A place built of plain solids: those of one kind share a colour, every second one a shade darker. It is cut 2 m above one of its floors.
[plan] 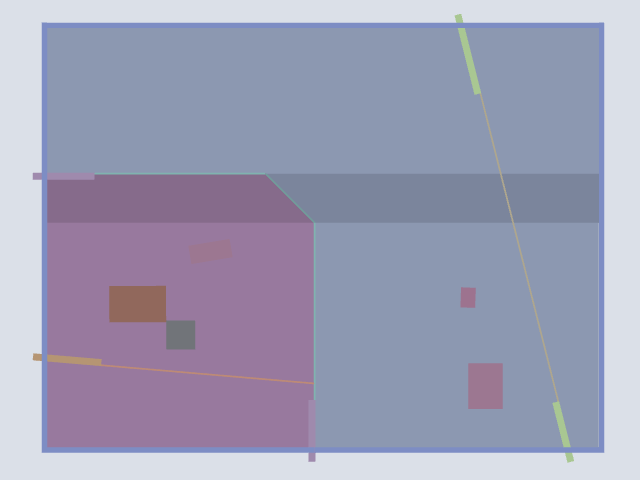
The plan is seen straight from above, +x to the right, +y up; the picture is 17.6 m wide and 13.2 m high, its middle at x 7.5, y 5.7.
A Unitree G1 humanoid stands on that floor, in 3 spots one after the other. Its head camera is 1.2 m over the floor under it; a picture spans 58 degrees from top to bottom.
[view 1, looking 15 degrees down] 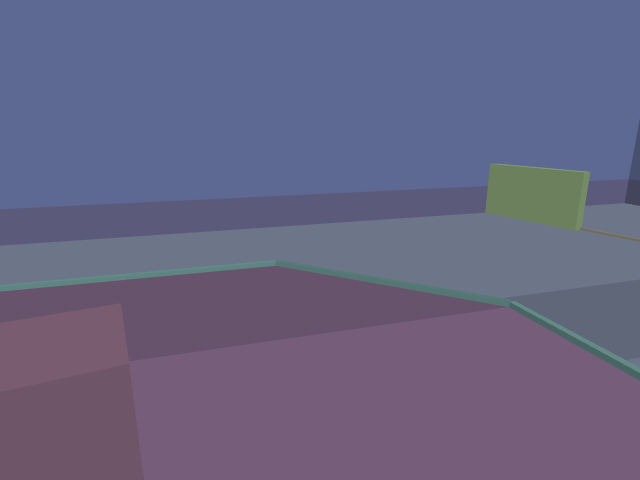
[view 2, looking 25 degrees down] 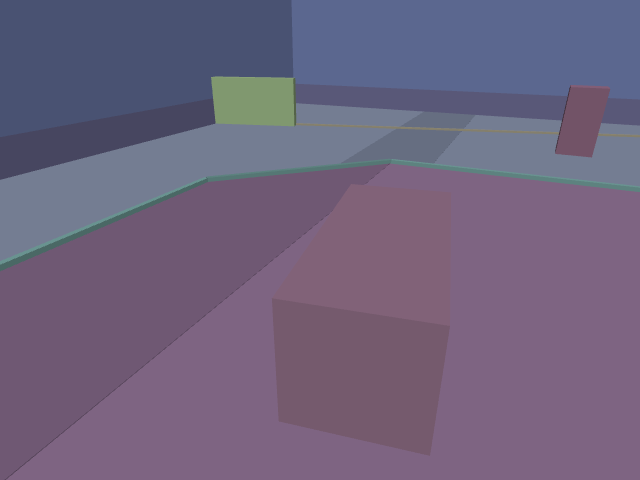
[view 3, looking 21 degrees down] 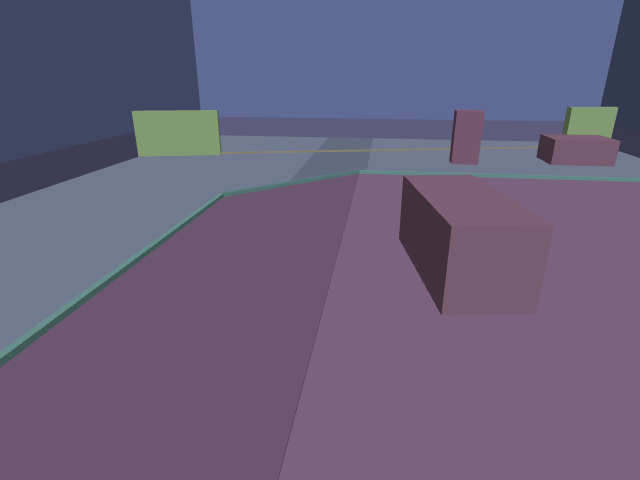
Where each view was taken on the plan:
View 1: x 5.31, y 3.94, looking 73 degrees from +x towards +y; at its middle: piece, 7.00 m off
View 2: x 2.95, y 4.95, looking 25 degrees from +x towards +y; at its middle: plinth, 1.66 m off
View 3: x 1.80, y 5.90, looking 8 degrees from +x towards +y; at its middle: deck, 3.34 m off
